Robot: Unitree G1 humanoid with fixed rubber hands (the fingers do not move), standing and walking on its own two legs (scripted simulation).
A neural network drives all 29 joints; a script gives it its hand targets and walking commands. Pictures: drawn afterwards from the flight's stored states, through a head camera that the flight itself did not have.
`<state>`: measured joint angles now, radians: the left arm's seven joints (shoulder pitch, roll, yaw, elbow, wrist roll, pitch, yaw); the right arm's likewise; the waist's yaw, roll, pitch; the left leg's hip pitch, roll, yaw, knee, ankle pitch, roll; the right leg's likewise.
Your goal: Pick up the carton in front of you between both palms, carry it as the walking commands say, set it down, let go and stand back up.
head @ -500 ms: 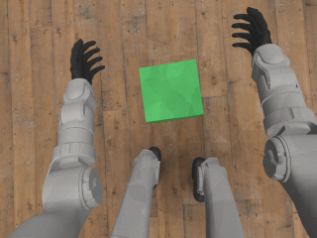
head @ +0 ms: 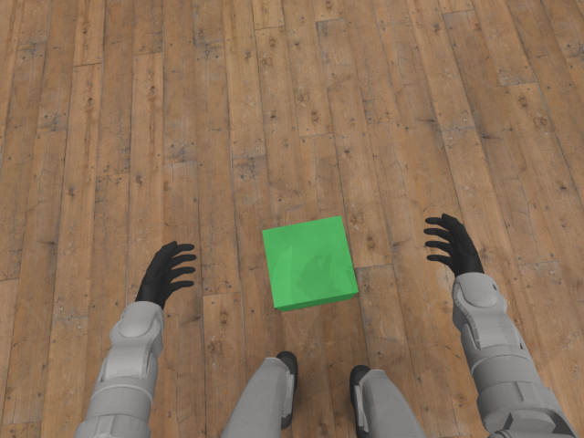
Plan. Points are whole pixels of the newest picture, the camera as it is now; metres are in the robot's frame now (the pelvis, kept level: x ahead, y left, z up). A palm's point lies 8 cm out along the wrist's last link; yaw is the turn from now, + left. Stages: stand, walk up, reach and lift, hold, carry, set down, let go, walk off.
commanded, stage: let go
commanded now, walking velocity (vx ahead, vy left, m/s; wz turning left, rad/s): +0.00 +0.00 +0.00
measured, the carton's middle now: (309, 267) +0.40 +0.04 -0.60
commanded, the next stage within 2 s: stand in 0.86 s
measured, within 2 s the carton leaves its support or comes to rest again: neither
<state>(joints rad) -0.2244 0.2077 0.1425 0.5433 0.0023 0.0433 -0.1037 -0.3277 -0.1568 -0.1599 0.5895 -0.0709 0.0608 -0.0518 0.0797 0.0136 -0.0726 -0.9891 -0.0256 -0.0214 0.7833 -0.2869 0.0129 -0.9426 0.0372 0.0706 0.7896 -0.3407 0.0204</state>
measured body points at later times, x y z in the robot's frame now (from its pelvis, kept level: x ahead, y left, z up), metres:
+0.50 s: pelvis +0.04 -0.02 +0.05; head +0.06 -0.02 +0.50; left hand +0.20 +0.22 -0.03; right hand +0.22 -0.25 -0.03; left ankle +0.03 +0.11 -0.69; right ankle +0.00 -0.13 -0.69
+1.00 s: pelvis +0.03 -0.01 +0.04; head +0.03 +0.00 +0.49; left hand +0.19 +0.26 -0.04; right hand +0.19 -0.27 -0.04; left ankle +0.03 +0.11 -0.69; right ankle +0.00 -0.13 -0.69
